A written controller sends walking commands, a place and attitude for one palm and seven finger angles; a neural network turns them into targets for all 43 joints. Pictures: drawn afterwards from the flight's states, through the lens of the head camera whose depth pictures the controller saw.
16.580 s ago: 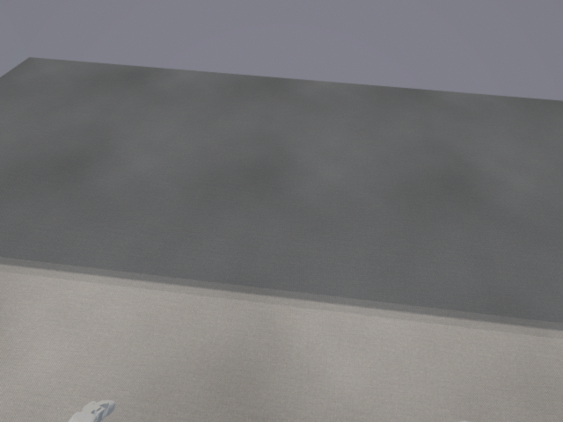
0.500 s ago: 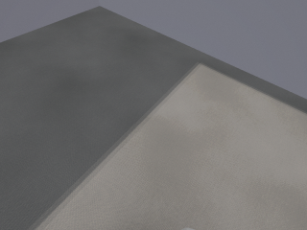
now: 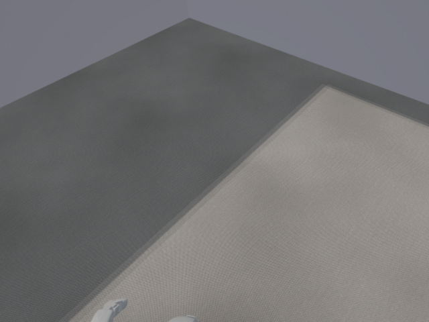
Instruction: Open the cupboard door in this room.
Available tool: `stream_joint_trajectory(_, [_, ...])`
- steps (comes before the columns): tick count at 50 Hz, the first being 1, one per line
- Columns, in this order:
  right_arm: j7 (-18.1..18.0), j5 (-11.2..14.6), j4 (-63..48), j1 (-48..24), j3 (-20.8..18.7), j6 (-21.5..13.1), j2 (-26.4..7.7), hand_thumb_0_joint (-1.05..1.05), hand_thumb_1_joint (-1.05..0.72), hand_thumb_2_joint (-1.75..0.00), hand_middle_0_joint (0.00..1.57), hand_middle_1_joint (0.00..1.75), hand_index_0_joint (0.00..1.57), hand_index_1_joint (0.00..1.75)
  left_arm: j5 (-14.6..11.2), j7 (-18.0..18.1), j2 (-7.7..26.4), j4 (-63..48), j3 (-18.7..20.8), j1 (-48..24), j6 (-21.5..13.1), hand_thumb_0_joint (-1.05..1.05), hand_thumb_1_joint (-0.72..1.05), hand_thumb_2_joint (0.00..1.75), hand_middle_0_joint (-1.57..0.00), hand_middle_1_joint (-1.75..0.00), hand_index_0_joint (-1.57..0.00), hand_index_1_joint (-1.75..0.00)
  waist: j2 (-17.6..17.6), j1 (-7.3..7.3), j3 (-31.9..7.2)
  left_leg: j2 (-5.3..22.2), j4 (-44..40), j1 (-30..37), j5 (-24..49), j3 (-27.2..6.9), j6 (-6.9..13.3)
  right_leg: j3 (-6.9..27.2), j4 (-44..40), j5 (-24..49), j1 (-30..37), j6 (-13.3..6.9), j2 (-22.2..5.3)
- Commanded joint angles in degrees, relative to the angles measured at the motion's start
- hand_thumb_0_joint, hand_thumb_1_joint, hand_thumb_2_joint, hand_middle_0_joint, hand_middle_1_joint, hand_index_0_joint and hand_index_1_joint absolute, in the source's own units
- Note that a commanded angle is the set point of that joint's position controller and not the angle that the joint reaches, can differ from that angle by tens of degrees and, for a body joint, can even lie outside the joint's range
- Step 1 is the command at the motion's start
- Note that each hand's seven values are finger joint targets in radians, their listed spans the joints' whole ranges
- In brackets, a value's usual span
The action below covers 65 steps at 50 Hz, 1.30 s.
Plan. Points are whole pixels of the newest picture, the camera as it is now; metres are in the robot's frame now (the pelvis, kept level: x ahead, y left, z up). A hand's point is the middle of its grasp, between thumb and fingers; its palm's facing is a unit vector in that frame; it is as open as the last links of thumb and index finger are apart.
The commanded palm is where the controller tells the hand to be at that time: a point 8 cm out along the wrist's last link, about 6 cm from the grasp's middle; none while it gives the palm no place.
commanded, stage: turn or walk to find it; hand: left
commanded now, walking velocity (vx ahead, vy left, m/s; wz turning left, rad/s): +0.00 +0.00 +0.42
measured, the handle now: out of the picture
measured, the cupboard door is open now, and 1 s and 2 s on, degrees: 0 0 0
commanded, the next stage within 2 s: none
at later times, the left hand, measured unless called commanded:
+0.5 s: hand out of the picture -0.07 +0.24 -0.18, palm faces +0.29 -0.93 -0.25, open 7.4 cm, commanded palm none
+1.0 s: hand out of the picture -0.04 +0.19 -0.14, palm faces +0.42 -0.86 -0.29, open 7.4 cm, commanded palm none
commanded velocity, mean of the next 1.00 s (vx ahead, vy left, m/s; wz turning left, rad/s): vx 0.00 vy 0.00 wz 0.42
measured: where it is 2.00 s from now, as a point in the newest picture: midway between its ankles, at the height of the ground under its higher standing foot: outside the picture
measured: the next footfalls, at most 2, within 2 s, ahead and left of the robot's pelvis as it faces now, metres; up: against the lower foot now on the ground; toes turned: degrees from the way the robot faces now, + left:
left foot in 0.44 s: -0.04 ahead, +0.14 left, +0.00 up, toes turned +16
right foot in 0.86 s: +0.05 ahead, -0.09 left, +0.00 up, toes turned +17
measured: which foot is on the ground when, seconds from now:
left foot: up 0.00-0.42, down 0.44-0.86, up 0.88-1.00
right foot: down 0.00-0.44, up 0.46-0.84, down 0.86-1.00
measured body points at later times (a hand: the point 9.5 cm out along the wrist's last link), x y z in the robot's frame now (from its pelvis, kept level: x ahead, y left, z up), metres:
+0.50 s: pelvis -0.03 +0.02 +0.00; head -0.01 +0.05 +0.44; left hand -0.09 +0.28 -0.16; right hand +0.12 -0.20 -0.14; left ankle -0.08 +0.13 -0.73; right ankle +0.00 -0.10 -0.71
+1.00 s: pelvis -0.04 -0.03 +0.00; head +0.00 -0.05 +0.45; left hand -0.06 +0.23 -0.12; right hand +0.11 -0.24 -0.17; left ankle -0.12 +0.10 -0.65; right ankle +0.01 -0.10 -0.73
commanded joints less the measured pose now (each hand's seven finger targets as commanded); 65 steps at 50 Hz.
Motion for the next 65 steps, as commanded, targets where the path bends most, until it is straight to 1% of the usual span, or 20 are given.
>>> stream_joint_trajectory(1, [0.3,-0.4,-3.6,0.7,-2.0,0.2,-5.3,0.0,-0.9,-0.9,0.2,0.3,0.2,0.3,-0.3,1.3,11.0,-4.7,3.3,-1.7,-0.7,0.0,0.9,0.9,-0.2,-0.3,-0.2,-0.3,-10.4,0.42,0.5,3.9,24.6,-7.6,-0.8,0.3,-0.8,14.5,-20.8,-5.9,-3.9,-5.0,-18.4])
stream_joint_trajectory(4, [0.7,-0.3,-2.3,2.9,-1.4,0.1,-4.4,0.0,-0.9,-0.9,0.2,0.3,0.2,0.3,-0.2,0.9,8.9,-4.0,2.7,0.5,-1.6,0.0,0.9,0.9,-0.2,-0.3,-0.2,-0.3,-11.8,0.63,-0.7,4.2,26.1,-8.5,4.8,2.4,-2.4,5.9,-18.0,4.7,0.9,-3.4,-14.2])
stream_joint_trajectory(10, [0.5,-0.2,-3.1,-2.0,-0.9,0.0,-4.5,0.0,-0.9,-0.9,0.2,0.3,0.2,0.3,0.2,0.9,10.1,-1.5,3.1,7.5,-1.6,0.0,0.9,0.9,-0.2,-0.3,-0.2,-0.3,-12.1,3.8,-1.9,6.0,18.2,-8.2,1.9,3.7,-3.5,6.4,-17.2,6.9,6.6,-5.5,-16.8])
stream_joint_trajectory(16, [0.2,0.8,-4.6,-6.3,0.5,-1.5,-3.0,0.0,-0.9,-0.9,0.2,0.3,0.2,0.3,0.9,0.8,13.0,0.6,4.2,10.5,-1.3,0.0,0.9,0.9,-0.2,-0.3,-0.2,-0.3,-14.3,6.18,-6.0,5.9,-1.5,-0.9,-5.2,8.2,-2.7,4.4,-10.6,23.9,12.0,-7.8,-19.5])
stream_joint_trajectory(18, [0.0,0.9,-3.8,-3.4,0.7,-2.0,-3.0,0.0,-0.9,-0.9,0.2,0.3,0.2,0.3,0.7,0.7,13.8,1.0,4.4,9.8,-1.1,0.0,0.9,0.9,-0.2,-0.3,-0.2,-0.3,-14.1,4.5,-8.4,4.9,-9.7,3.9,-0.6,10.0,-2.2,2.1,-6.8,27.5,12.1,-6.3,-19.0])
stream_joint_trajectory(20, [0.0,0.8,-2.6,0.3,0.4,-2.7,-4.6,0.0,-0.9,-0.9,0.2,0.3,0.2,0.3,-0.2,0.6,12.9,1.0,4.2,8.3,-0.5,0.0,0.9,0.9,-0.2,-0.3,-0.2,-0.3,-9.9,1.82,-9.4,5.2,-22.6,15.3,13.5,9.6,-1.2,-2.5,-0.1,21.5,5.0,-1.4,-16.1])
stream_joint_trajectory(21, [0.0,0.5,-2.6,1.7,-0.3,-3.2,-8.5,0.0,-0.9,-0.9,0.2,0.3,0.2,0.3,-0.6,0.4,10.3,0.2,3.6,8.5,-0.1,0.0,0.9,0.9,-0.2,-0.3,-0.2,-0.3,1.1,0.88,-10.3,13.1,-26.5,22.8,21.0,-0.4,1.4,-5.4,9.0,9.1,-4.5,1.9,-11.3])
stream_joint_trajectory(22, [-0.5,0.1,-2.9,2.8,-1.6,-3.1,-13.5,0.0,-0.9,-0.9,0.2,0.3,0.2,0.3,-0.6,0.1,6.6,-1.9,2.4,6.8,0.3,0.0,0.9,0.9,-0.2,-0.3,-0.2,-0.3,15.2,-0.2,-7.7,25.5,-27.0,24.8,39.1,-14.9,7.7,-5.7,18.8,-17.7,-17.9,5.5,-5.1])
stream_joint_trajectory(23, [-0.6,0.0,-2.3,3.7,-1.6,-2.4,-14.5,0.0,-0.9,-0.9,0.2,0.3,0.2,0.3,-0.2,0.4,7.7,-2.3,2.3,3.7,1.0,0.0,0.9,0.9,-0.2,-0.3,-0.2,-0.3,10.1,-1.32,-6.6,27.9,-26.3,19.3,39.3,-12.6,11.4,-1.2,24.8,-19.4,-15.7,4.7,-5.4])
stream_joint_trajectory(25, [-1.6,-0.2,-2.7,-1.3,-0.6,-2.7,-11.1,0.0,-0.9,-0.9,0.2,0.3,0.2,0.3,-0.1,0.2,7.8,-1.1,2.8,1.8,1.6,0.0,0.9,0.9,-0.2,-0.3,-0.2,-0.3,11.8,0.44,-2.5,22.0,-26.8,15.2,36.5,-9.5,10.7,1.9,28.8,-13.2,-17.1,5.0,-5.6])
stream_joint_trajectory(28, [-1.7,0.0,-4.0,-4.9,0.1,-3.2,-9.5,0.0,-0.9,-0.9,0.2,0.3,0.2,0.3,-0.3,-0.5,8.1,0.6,2.8,4.9,1.0,0.0,0.9,0.9,-0.2,-0.3,-0.2,-0.3,7.2,2.42,-3.5,17.3,-24.2,17.4,41.1,-3.8,9.2,1.7,29.5,-8.3,-16.5,5.7,-4.1])
stream_joint_trajectory(37, [-1.3,-0.4,-4.8,-3.8,-1.0,-2.6,-10.3,0.0,-0.9,-0.9,0.2,0.3,0.2,0.3,-0.7,-0.1,6.8,-1.7,2.1,2.6,0.7,0.0,0.9,0.9,-0.2,-0.3,-0.2,-0.3,7.0,1.45,-4.7,16.7,-22.6,14.9,38.1,-9.0,10.2,1.4,12.9,-9.4,-8.7,5.9,-1.6])
stream_joint_trajectory(41, [-1.0,0.1,-5.6,-5.4,-1.2,-2.3,-9.5,0.0,-0.9,-0.9,0.2,0.3,0.2,0.3,-0.7,0.0,8.0,-0.3,2.5,8.6,-0.6,0.0,0.9,0.9,-0.2,-0.3,-0.2,-0.3,4.5,4.45,-6.9,12.6,-16.3,7.7,30.9,-9.0,6.4,0.3,-7.0,4.9,5.8,5.1,-0.7])
stream_joint_trajectory(42, [-0.7,0.6,-5.9,-4.7,-1.0,-2.5,-7.0,0.0,-0.9,-0.9,0.2,0.3,0.2,0.3,-0.2,0.3,10.7,0.0,3.1,10.9,-1.3,0.0,0.9,0.9,-0.2,-0.3,-0.2,-0.3,-3.0,5.31,-8.8,8.7,-10.7,1.0,19.7,-5.8,3.3,5.7,-12.0,9.7,14.0,3.8,-7.0])
stream_joint_trajectory(43, [-0.5,0.7,-7.4,-4.3,-0.2,-2.6,-3.1,0.0,-0.9,-0.9,0.2,0.3,0.2,0.3,0.6,0.8,16.0,0.0,4.2,12.0,-1.8,0.0,0.9,0.9,-0.2,-0.3,-0.2,-0.3,-19.7,5.73,-8.7,0.4,2.0,-9.4,-4.0,2.8,-0.6,20.4,-13.6,19.3,18.9,-2.4,-21.4])
stream_joint_trajectory(44, [-0.7,0.6,-8.0,-6.5,-0.8,-1.9,-5.6,0.0,-0.9,-0.9,0.2,0.3,0.2,0.3,0.1,0.8,16.7,-0.6,4.0,12.6,-1.5,0.0,0.9,0.9,-0.2,-0.3,-0.2,-0.3,-17.1,6.86,-7.3,1.5,13.0,-7.7,-12.4,1.0,-0.5,22.5,-14.8,23.0,10.4,-7.7,-26.5])
stream_joint_trajectory(46, [-0.4,0.2,-6.0,-4.5,-1.6,-0.7,-6.0,0.0,-0.9,-0.9,0.2,0.3,0.2,0.3,-0.1,1.3,13.0,-2.2,4.0,5.3,-1.3,0.0,0.9,0.9,-0.2,-0.3,-0.2,-0.3,-14.7,3.64,-3.5,3.8,23.4,-7.6,-6.2,-0.7,-0.2,17.2,-17.3,10.0,3.1,-7.7,-22.3])
stream_joint_trajectory(49, [0.6,-0.2,-3.2,-0.8,-1.2,-0.2,-4.8,0.0,-0.9,-0.9,0.2,0.3,0.2,0.3,-0.1,0.8,10.0,-3.6,2.7,1.6,-1.6,0.0,0.9,0.9,-0.2,-0.3,-0.2,-0.3,-11.4,1.29,-1.6,4.7,26.9,-7.2,2.4,1.8,-1.6,6.7,-16.6,7.1,1.2,-4.0,-15.8])
stream_joint_trajectory(61, [0.5,0.6,-4.2,-6.9,0.5,-1.1,-3.0,0.0,-0.9,-0.9,0.2,0.3,0.2,0.3,0.7,0.8,12.8,0.5,3.9,10.2,-1.3,0.0,0.9,0.9,-0.2,-0.3,-0.2,-0.3,-13.4,5.95,-4.8,6.6,2.6,-1.9,-3.8,8.3,-2.8,2.4,-12.1,21.4,10.6,-7.3,-19.9])
stream_joint_trajectory(65, [0.1,0.8,-3.5,-3.2,0.8,-2.1,-3.0,0.0,-0.9,-0.9,0.2,0.3,0.2,0.3,0.5,0.6,13.6,1.1,4.2,8.6,-0.9,0.0,0.9,0.9,-0.2,-0.3,-0.2,-0.3,-12.9,3.73,-7.3,5.6,-11.1,6.5,2.7,10.9,-1.7,-0.6,-6.3,23.2,9.0,-5.0,-19.4])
